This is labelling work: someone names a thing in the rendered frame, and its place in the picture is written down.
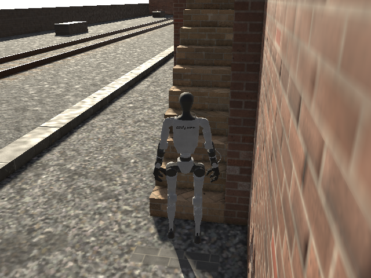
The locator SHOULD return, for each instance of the stairs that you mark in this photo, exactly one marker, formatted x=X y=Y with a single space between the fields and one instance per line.
x=203 y=68

